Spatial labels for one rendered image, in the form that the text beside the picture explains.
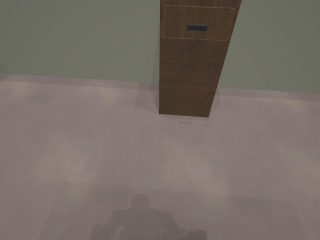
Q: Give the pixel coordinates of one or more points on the handle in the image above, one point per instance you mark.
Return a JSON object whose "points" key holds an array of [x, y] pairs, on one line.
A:
{"points": [[197, 27]]}

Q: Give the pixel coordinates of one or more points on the cabinet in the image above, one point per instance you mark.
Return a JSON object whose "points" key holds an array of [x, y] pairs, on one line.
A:
{"points": [[190, 68]]}

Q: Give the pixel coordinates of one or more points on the drawer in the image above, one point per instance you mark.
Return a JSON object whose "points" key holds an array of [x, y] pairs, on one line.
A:
{"points": [[217, 19]]}

